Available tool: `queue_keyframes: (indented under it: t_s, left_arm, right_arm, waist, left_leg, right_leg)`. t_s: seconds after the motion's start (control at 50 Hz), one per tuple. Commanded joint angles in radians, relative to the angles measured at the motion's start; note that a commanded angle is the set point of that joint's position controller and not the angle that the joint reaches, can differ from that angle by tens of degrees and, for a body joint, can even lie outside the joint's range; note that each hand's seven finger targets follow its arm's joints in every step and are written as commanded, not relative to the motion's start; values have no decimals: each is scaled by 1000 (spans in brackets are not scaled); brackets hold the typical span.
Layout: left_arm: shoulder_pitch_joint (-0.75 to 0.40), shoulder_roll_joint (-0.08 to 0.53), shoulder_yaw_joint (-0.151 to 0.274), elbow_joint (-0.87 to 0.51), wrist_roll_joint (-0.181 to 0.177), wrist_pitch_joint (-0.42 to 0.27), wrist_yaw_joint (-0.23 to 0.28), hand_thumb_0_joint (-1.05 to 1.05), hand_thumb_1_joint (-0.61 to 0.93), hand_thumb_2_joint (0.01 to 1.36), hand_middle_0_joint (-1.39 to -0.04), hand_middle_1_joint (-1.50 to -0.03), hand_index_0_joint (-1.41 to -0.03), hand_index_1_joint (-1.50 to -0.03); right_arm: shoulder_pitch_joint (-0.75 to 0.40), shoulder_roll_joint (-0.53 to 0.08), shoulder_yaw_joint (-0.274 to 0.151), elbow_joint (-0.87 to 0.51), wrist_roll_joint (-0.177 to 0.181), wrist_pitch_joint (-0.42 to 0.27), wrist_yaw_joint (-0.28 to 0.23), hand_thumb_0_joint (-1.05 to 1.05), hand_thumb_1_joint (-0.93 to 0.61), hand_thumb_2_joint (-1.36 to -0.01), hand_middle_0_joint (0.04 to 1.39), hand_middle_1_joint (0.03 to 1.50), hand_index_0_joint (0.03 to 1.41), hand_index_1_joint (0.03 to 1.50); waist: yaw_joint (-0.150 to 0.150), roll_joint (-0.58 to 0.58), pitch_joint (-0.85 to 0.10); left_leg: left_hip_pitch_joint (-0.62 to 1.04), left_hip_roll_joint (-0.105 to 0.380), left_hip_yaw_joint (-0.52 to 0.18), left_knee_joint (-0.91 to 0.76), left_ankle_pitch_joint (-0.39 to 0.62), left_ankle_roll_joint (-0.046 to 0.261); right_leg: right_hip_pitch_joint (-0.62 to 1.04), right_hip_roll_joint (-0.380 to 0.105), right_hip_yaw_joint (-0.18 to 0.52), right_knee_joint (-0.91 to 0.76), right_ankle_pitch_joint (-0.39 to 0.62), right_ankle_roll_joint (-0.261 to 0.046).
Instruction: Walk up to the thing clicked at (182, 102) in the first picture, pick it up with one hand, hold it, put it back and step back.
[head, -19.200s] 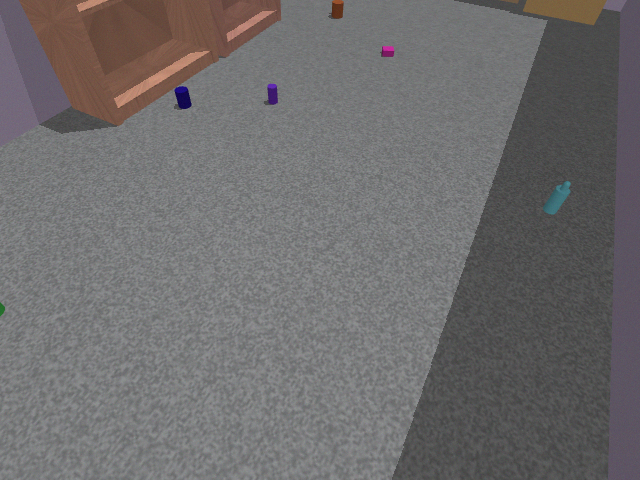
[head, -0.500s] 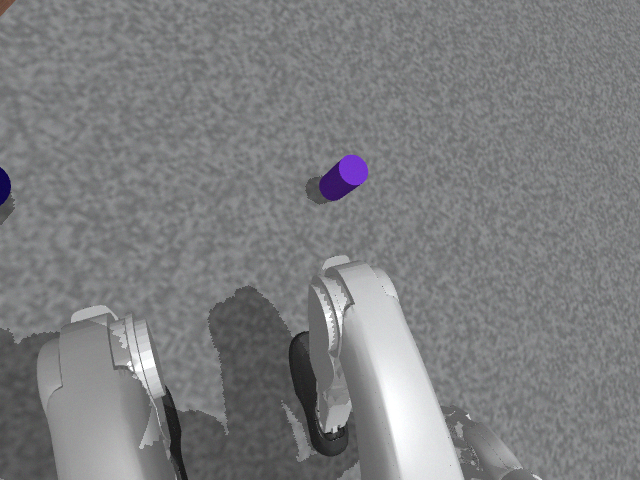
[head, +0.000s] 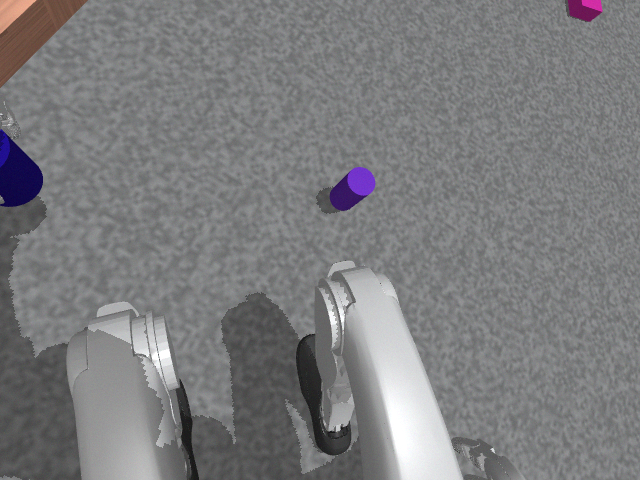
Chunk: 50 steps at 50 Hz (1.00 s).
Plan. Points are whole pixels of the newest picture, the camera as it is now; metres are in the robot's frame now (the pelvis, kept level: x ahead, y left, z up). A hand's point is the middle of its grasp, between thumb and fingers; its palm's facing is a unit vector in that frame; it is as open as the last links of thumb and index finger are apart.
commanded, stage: lift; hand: left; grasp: from above
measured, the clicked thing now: out of the picture +0.51 +0.31 -0.17
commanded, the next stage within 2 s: hold in 1.56 s
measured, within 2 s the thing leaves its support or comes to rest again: neither
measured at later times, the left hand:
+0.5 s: hand out of the picture +0.43 +0.32 -0.01, palm faces -0.43 -0.11 -0.90, open 10.0 cm
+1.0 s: hand out of the picture +0.35 +0.28 +0.20, palm faces -0.44 -0.13 -0.89, open 10.0 cm
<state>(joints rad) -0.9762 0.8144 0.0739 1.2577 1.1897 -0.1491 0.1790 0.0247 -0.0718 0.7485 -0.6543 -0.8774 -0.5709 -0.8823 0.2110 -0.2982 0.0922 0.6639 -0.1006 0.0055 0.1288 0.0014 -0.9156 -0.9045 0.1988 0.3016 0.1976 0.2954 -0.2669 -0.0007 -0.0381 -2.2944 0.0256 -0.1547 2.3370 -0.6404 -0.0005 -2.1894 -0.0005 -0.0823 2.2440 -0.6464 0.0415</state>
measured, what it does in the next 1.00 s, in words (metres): rises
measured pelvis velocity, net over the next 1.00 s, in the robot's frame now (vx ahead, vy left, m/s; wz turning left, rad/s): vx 0.02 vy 0.00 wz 0.12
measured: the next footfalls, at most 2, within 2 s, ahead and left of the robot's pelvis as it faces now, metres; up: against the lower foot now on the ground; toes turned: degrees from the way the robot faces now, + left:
none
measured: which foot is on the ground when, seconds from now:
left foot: down 0.00-1.00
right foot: down 0.00-1.00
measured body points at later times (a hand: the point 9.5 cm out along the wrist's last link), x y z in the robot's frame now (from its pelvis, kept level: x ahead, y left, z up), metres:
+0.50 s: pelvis +0.00 +0.00 +0.09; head +0.19 +0.06 +0.50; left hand +0.44 +0.32 +0.05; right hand +0.11 -0.27 -0.02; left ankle +0.09 +0.13 -0.32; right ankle +0.11 -0.13 -0.32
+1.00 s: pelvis +0.02 +0.00 +0.28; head +0.12 +0.02 +0.71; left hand +0.37 +0.28 +0.25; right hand +0.15 -0.25 +0.16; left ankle +0.08 +0.13 -0.32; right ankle +0.11 -0.13 -0.32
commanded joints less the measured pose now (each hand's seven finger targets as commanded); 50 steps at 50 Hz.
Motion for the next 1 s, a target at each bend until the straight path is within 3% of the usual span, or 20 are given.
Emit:
queue_keyframes:
  t_s: [0.0, 0.06, 0.14, 0.22, 0.3, 0.38, 0.42, 0.44, 0.46, 0.52, 0.58, 0.62, 0.66, 0.68, 0.7, 0.74, 0.76, 0.88, 0.9, 0.98]
  left_arm:
    - [-375, 269, 30, -221, -48, 39, 2, 0, 571, 991, -898, -1016, -940, -975]
    - [-331, 273, 33, -260, -59, 47, -29, 0, 607, 1006, -906, -1041, -958, -989]
    - [-304, 239, 24, -348, -93, 34, -70, 0, 629, 1002, -931, -1021, -979, -973]
    - [-257, 238, 38, -445, -124, 19, -85, 0, 656, 1032, -940, -1055, -992, -1003]
    - [-214, 236, 49, -524, -131, 18, -81, 0, 634, 1012, -939, -1011, -981, -969]
    - [-134, 164, 24, -551, -149, 40, -77, 0, 602, 987, -918, -972, -955, -935]
    - [-114, 178, 32, -595, -155, 56, -75, 0, 599, 958, -906, -958, -948, -915]
    - [-68, 146, 21, -576, -162, 68, -80, 0, 591, 950, -899, -948, -940, -907]
    - [-104, 133, 10, -649, -175, 71, -84, 0, 575, 962, -896, -934, -930, -900]
    - [-61, 103, -1, -686, -191, 95, -97, 0, 588, 960, -877, -974, -925, -925]
    - [54, 58, -23, -669, -202, 114, -117, 0, 566, 974, -872, -973, -912, -933]
    - [63, 69, -14, -717, -210, 117, -124, 0, 581, 965, -865, -980, -914, -931]
    - [100, 20, -40, -753, -224, 120, -132, 0, 558, 970, -867, -974, -908, -934]
    - [98, 40, -31, -792, -221, 119, -130, 0, 566, 962, -862, -981, -907, -936]
    - [158, 28, -31, -767, -220, 122, -129, 0, 566, 975, -870, -985, -910, -944]
    - [159, 0, -46, -812, -220, 121, -123, 0, 596, 980, -891, -986, -931, -946]
    - [189, 16, -29, -801, -219, 124, -118, 0, 601, 978, -889, -996, -933, -951]
    - [253, -78, -72, -700, -209, 138, -79, 0, 582, 976, -873, -1000, -916, -958]
    - [208, -73, -83, -729, -205, 135, -73, 0, 585, 972, -865, -1002, -912, -956]
    - [262, -124, -108, -636, -195, 139, -52, 0, 571, 918, -840, -997, -897, -941]
  right_arm:
    - [195, -244, -96, -21, 16, 4, -17, 0, -912, -908, 200, 300, 200, 300]
    - [200, -240, -105, -23, 27, 14, -24, 0, -910, -907, 200, 300, 200, 300]
    - [198, -223, -121, -41, 41, 21, -34, 0, -908, -906, 200, 300, 200, 300]
    - [195, -215, -136, -56, 53, 24, -50, 0, -908, -906, 200, 300, 200, 300]
    - [172, -204, -150, -73, 68, 28, -68, 0, -907, -905, 200, 300, 200, 300]
    - [160, -190, -155, -82, 78, 32, -80, 0, -904, -904, 200, 300, 200, 300]
    - [150, -189, -163, -84, 86, 32, -89, 0, -902, -903, 200, 300, 200, 300]
    - [146, -186, -163, -86, 89, 33, -91, 0, -901, -902, 200, 300, 200, 300]
    - [136, -183, -168, -92, 93, 33, -97, 0, -900, -902, 200, 300, 200, 300]
    - [124, -172, -170, -87, 98, 33, -110, 0, -898, -900, 200, 300, 200, 300]
    - [103, -161, -168, -86, 105, 32, -123, 0, -899, -901, 200, 300, 200, 300]
    - [91, -158, -168, -81, 110, 29, -133, 0, -895, -898, 200, 300, 200, 300]
    - [79, -146, -167, -81, 114, 26, -142, 0, -898, -900, 200, 300, 200, 300]
    - [72, -147, -167, -80, 118, 23, -147, 0, -897, -899, 200, 300, 200, 300]
    - [66, -139, -163, -79, 119, 21, -153, 0, -898, -900, 200, 300, 200, 300]
    - [68, -128, -161, -73, 122, 15, -162, 0, -898, -900, 200, 300, 200, 300]
    - [62, -129, -161, -73, 125, 12, -166, 0, -898, -900, 200, 300, 200, 300]
    - [70, -104, -157, -43, 132, -11, -181, 0, -900, -901, 200, 300, 200, 300]
    - [65, -104, -158, -44, 134, -17, -184, 0, -898, -900, 200, 300, 200, 300]
    - [59, -103, -162, -33, 136, -40, -191, 0, -898, -901, 200, 300, 200, 300]
  waist:
    - [20, 405, -764]
    - [49, 386, -784]
    - [55, 345, -791]
    - [74, 311, -833]
    - [101, 333, -841]
    - [107, 296, -800]
    - [125, 292, -829]
    - [121, 284, -791]
    - [121, 299, -812]
    - [121, 273, -799]
    - [136, 241, -757]
    - [150, 254, -758]
    - [147, 246, -728]
    - [157, 253, -739]
    - [164, 234, -717]
    - [157, 215, -690]
    - [168, 206, -679]
    - [153, 110, -525]
    - [156, 126, -535]
    - [171, 115, -448]
  left_leg:
    - [644, -10, 85, -325, 130, 18]
    - [646, -15, 101, -333, 156, 24]
    - [665, -11, 102, -376, 116, 29]
    - [705, -17, 108, -406, 146, 33]
    - [777, -11, 88, -493, 97, 28]
    - [821, -11, 87, -563, 68, 31]
    - [874, -9, 82, -601, 76, 30]
    - [883, -8, 75, -631, 67, 29]
    - [923, -4, 70, -659, 58, 27]
    - [981, -2, 72, -711, 95, 28]
    - [1053, 2, 68, -783, 113, 26]
    - [1115, 4, 61, -834, 132, 22]
    - [1158, 7, 63, -886, 116, 20]
    - [1192, 8, 63, -913, 117, 19]
    - [1212, 6, 73, -928, 133, 19]
    - [1248, 2, 87, -962, 159, 20]
    - [1277, 3, 84, -995, 153, 19]
    - [1341, -6, 111, -1114, 172, 21]
    - [1368, -8, 112, -1140, 170, 19]
    - [1428, -9, 104, -1243, 121, 13]
  right_leg:
    - [321, 41, -72, -239, 183, -81]
    - [361, 36, -53, -263, 199, -81]
    - [397, 36, -38, -309, 168, -79]
    - [459, 29, -21, -359, 196, -74]
    - [469, 30, -18, -395, 160, -75]
    - [521, 30, -14, -467, 142, -70]
    - [566, 30, -11, -497, 147, -69]
    - [574, 28, -14, -515, 141, -66]
    - [594, 29, -13, -533, 140, -66]
    - [666, 28, -7, -595, 169, -62]
    - [733, 31, -4, -659, 175, -59]
    - [775, 29, 0, -693, 189, -59]
    - [815, 29, 4, -745, 181, -58]
    - [851, 31, 6, -766, 185, -59]
    - [879, 32, 11, -793, 192, -59]
    - [934, 31, 21, -850, 205, -59]
    - [969, 31, 22, -876, 203, -58]
    - [1134, 31, 52, -1059, 209, -57]
    - [1163, 33, 56, -1080, 207, -59]
    - [1219, 37, 68, -1170, 165, -59]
